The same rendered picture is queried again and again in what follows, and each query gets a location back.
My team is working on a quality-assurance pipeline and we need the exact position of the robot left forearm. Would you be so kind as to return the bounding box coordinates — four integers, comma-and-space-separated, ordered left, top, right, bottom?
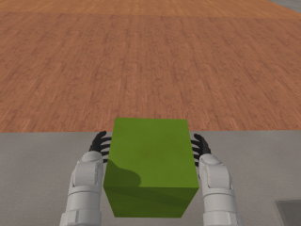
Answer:
59, 151, 103, 226

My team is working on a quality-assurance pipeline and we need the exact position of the right robot hand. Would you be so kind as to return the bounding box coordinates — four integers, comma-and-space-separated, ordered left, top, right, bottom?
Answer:
191, 134, 211, 167

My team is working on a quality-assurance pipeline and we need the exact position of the robot right forearm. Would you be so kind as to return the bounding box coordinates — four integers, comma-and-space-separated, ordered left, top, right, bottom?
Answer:
198, 153, 245, 226

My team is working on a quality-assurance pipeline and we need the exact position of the left robot hand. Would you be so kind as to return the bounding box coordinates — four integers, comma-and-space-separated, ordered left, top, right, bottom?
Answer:
89, 131, 112, 163

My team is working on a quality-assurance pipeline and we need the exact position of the carton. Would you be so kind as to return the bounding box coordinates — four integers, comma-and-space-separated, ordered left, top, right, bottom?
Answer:
103, 117, 199, 218

